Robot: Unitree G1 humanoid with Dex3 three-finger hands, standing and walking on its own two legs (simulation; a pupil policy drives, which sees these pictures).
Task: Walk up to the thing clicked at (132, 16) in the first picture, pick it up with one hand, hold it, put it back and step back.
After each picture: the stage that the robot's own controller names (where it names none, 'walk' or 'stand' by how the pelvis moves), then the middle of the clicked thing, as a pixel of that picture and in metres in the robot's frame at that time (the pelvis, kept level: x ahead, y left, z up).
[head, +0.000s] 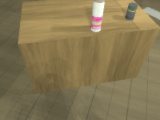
stand; (131, 11) +1.12 -0.37 -0.11
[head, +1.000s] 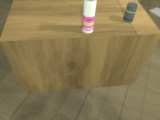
rise first; (130, 12) +1.00 -0.29 -0.08
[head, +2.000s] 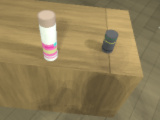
rise first; (109, 41) +0.68 -0.08 -0.09
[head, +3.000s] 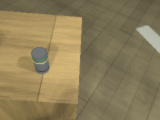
stand; (40, 61) +0.50 +0.20 -0.08
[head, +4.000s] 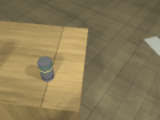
stand; (46, 69) +0.51 +0.19 -0.11
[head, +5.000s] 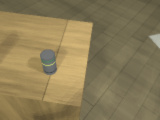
stand; (49, 62) +0.52 +0.17 -0.10
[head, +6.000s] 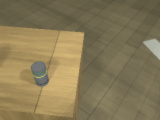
stand; (40, 74) +0.49 +0.21 -0.12
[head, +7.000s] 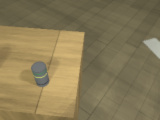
stand; (40, 74) +0.49 +0.21 -0.12
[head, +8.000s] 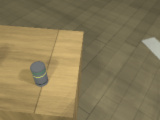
rise first; (39, 74) +0.48 +0.21 -0.12
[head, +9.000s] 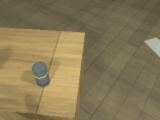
rise first; (41, 75) +0.48 +0.23 -0.11
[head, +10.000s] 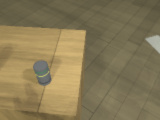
go down; (42, 73) +0.48 +0.23 -0.11
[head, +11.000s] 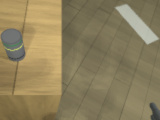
go down; (14, 46) +0.50 +0.21 -0.05
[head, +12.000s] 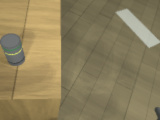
go down; (13, 50) +0.50 +0.22 -0.04
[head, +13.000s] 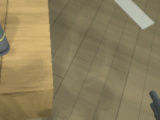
close in; out of the picture +0.51 +0.23 +0.00
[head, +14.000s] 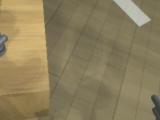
close; out of the picture +0.50 +0.22 +0.01
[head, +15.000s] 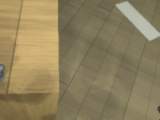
lift; out of the picture +0.41 +0.27 +0.00
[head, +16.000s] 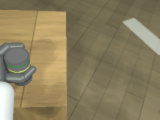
lift; (19, 67) +0.39 +0.19 +0.06
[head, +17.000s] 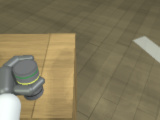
hold; (29, 80) +0.32 +0.17 +0.11
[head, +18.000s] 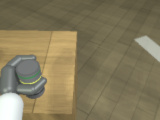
hold; (31, 79) +0.33 +0.17 +0.09
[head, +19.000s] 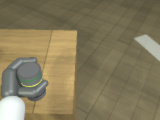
hold; (32, 82) +0.33 +0.17 +0.08
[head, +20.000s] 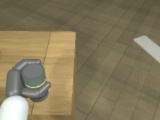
crouch; (36, 83) +0.33 +0.16 +0.07
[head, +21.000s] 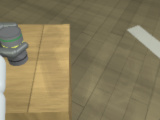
crouch; (14, 46) +0.44 +0.21 +0.12
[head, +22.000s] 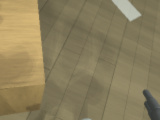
lower; out of the picture +0.53 +0.25 +0.01
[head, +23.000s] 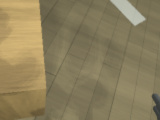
lower; out of the picture +0.50 +0.23 +0.01
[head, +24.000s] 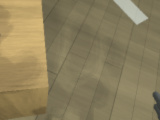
lower; out of the picture +0.51 +0.23 +0.01
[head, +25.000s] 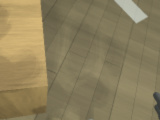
lower; out of the picture +0.51 +0.23 +0.01
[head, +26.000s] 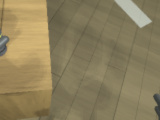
loosen; out of the picture +0.50 +0.22 +0.01
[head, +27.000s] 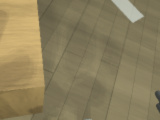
rise; out of the picture +0.50 +0.23 +0.01
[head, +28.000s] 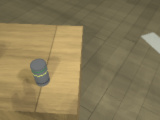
sink last; (40, 73) +0.46 +0.21 -0.06
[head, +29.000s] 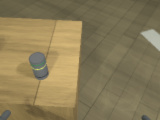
stand; (39, 66) +0.48 +0.21 -0.06
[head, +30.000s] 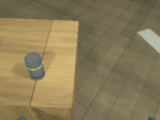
stand; (35, 67) +0.48 +0.22 -0.05
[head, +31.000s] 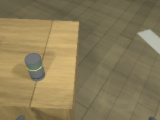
stand; (35, 67) +0.48 +0.22 -0.05
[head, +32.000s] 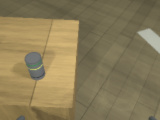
stand; (35, 66) +0.48 +0.21 -0.05
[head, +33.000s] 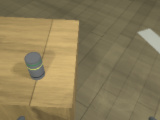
stand; (35, 66) +0.48 +0.22 -0.05
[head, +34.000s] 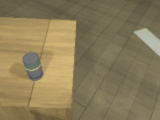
stand; (33, 67) +0.48 +0.21 -0.05
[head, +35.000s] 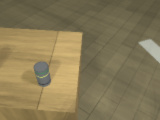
stand; (42, 74) +0.50 +0.20 -0.11
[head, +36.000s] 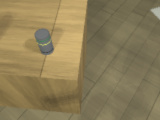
walk; (44, 42) +0.58 +0.20 -0.09
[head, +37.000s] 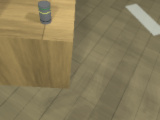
walk; (45, 12) +0.82 +0.22 -0.11
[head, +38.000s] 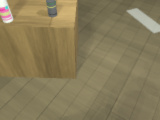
stand; (51, 7) +1.06 +0.25 -0.10
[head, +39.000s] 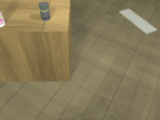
stand; (44, 11) +1.03 +0.27 -0.12
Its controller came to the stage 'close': yes
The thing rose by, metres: 0.22
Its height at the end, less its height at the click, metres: +0.00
